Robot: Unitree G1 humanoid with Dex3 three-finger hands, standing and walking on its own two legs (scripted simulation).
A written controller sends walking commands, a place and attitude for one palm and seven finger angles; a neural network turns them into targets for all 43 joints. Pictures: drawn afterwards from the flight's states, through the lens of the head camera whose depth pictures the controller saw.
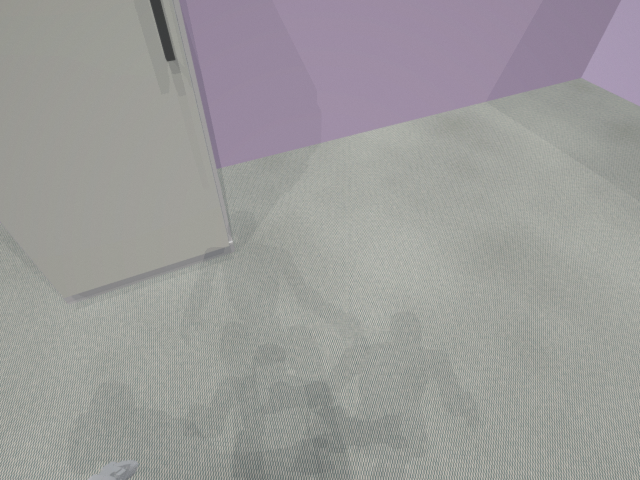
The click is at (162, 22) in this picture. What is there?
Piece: fridge door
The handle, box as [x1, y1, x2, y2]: [150, 0, 174, 60]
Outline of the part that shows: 150,0 165,57 167,60 174,59 160,1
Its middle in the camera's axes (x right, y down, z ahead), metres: -0.38 -0.58 +0.83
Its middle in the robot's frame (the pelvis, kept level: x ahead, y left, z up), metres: +1.02 +0.44 +0.26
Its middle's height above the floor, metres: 1.03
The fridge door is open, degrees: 0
